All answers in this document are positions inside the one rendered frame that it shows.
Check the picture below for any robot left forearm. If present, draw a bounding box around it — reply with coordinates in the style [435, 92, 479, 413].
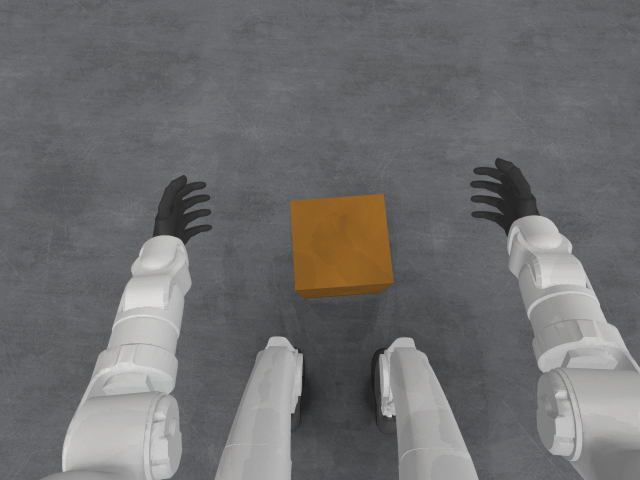
[62, 235, 192, 472]

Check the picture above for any robot right forearm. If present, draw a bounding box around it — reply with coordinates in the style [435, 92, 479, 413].
[507, 215, 640, 374]

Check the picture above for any right robot shin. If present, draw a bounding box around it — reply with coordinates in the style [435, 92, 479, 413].
[381, 337, 429, 415]

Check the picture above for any right robot thigh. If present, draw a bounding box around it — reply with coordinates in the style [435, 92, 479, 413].
[379, 347, 479, 480]

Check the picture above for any robot right upper arm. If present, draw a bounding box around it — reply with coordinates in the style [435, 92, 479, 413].
[537, 367, 640, 480]

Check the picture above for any robot left upper arm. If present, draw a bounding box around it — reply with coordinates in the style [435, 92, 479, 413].
[40, 391, 182, 480]

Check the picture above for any carton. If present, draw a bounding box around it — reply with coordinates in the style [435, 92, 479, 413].
[290, 194, 394, 299]

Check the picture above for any right robot hand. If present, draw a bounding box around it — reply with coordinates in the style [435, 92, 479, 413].
[470, 158, 540, 237]

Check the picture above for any left robot hand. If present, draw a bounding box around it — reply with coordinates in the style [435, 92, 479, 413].
[152, 175, 212, 245]

